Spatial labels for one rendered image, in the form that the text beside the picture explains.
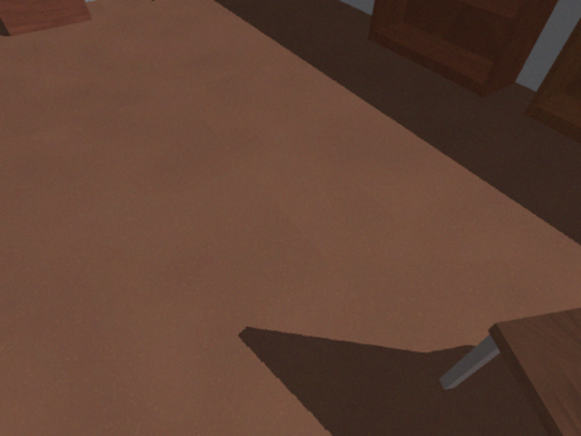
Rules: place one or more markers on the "bookshelf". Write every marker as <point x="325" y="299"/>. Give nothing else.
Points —
<point x="481" y="45"/>
<point x="557" y="102"/>

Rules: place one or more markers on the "chair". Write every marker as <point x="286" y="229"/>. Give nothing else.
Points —
<point x="544" y="354"/>

